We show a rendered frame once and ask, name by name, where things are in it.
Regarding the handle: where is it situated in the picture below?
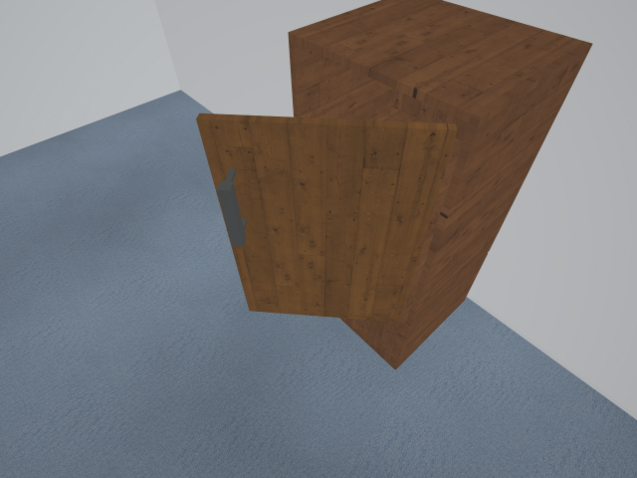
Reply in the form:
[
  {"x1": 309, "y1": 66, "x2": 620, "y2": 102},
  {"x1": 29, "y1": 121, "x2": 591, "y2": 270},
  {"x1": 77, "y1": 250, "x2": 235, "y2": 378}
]
[{"x1": 217, "y1": 168, "x2": 247, "y2": 247}]

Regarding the cupboard door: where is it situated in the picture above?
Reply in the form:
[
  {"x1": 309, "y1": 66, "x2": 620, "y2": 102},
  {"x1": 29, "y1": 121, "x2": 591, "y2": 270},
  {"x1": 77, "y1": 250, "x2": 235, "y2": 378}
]
[{"x1": 196, "y1": 114, "x2": 457, "y2": 323}]

